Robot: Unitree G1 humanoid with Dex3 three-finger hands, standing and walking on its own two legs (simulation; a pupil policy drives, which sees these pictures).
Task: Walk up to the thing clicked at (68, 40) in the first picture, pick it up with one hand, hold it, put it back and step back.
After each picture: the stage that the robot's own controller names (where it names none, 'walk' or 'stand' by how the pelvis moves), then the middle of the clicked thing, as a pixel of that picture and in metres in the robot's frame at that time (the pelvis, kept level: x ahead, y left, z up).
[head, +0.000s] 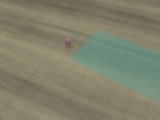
stand; (68, 43) +1.39 +0.17 -0.72
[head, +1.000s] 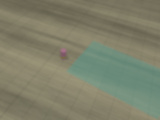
walk; (63, 54) +1.27 +0.13 -0.71
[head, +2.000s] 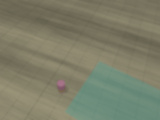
walk; (61, 86) +0.74 +0.16 -0.71
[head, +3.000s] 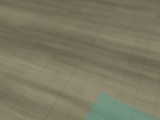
walk; out of the picture +0.48 +0.26 -0.69
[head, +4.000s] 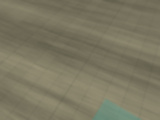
stand; out of the picture +0.38 +0.21 -0.71
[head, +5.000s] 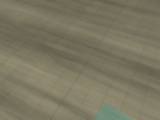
stand; out of the picture +0.36 +0.21 -0.73
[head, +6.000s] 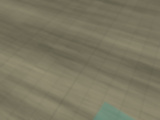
stand; out of the picture +0.37 +0.23 -0.73
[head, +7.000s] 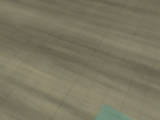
stand; out of the picture +0.36 +0.23 -0.73
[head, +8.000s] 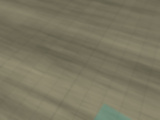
stand; out of the picture +0.35 +0.23 -0.73
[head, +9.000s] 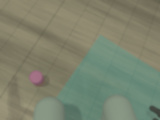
go down; (37, 79) +0.42 +0.22 -0.44
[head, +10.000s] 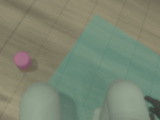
go down; (23, 62) +0.45 +0.24 -0.32
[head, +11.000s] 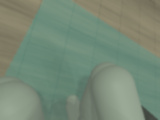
close in; out of the picture +0.43 +0.28 -0.23
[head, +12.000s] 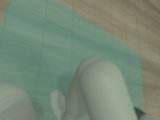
close; out of the picture +0.42 +0.29 -0.22
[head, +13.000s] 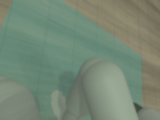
lift; out of the picture +0.40 +0.28 -0.23
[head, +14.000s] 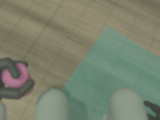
lift; (19, 81) +0.32 +0.22 -0.06
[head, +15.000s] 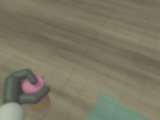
hold; (37, 94) +0.32 +0.17 +0.01
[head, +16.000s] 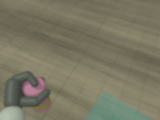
hold; (38, 95) +0.32 +0.17 -0.01
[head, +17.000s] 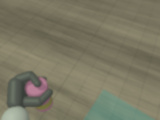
crouch; (40, 95) +0.32 +0.16 -0.01
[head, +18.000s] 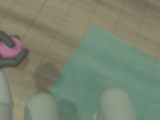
crouch; (15, 54) +0.44 +0.21 -0.10
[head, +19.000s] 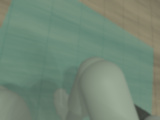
lower; out of the picture +0.43 +0.28 -0.23
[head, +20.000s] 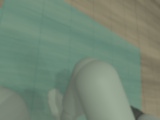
lower; out of the picture +0.43 +0.29 -0.23
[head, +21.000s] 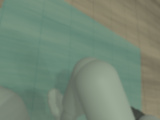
lower; out of the picture +0.43 +0.29 -0.23
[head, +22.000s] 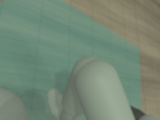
lower; out of the picture +0.43 +0.29 -0.23
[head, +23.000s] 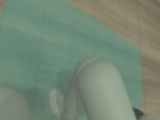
loosen; out of the picture +0.43 +0.29 -0.23
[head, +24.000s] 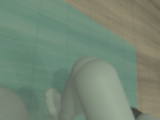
withdraw; out of the picture +0.42 +0.28 -0.23
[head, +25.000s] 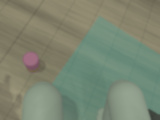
walk; (32, 62) +0.45 +0.22 -0.32
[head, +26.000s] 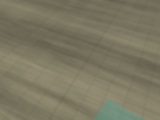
stand; out of the picture +0.37 +0.18 -0.66
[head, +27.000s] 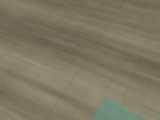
stand; out of the picture +0.39 +0.20 -0.67
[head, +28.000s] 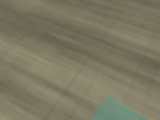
stand; out of the picture +0.39 +0.19 -0.68
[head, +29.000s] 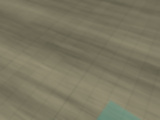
walk; out of the picture +0.40 +0.19 -0.72
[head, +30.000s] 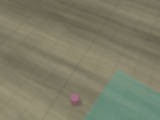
walk; (74, 99) +0.52 +0.06 -0.70
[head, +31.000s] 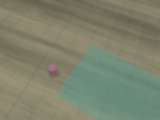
walk; (52, 71) +0.74 +0.21 -0.70
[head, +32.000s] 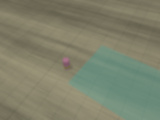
walk; (66, 63) +1.04 +0.24 -0.70
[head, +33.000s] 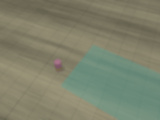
stand; (58, 65) +0.98 +0.23 -0.72
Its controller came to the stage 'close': yes
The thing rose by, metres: 0.71
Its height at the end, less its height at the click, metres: +0.00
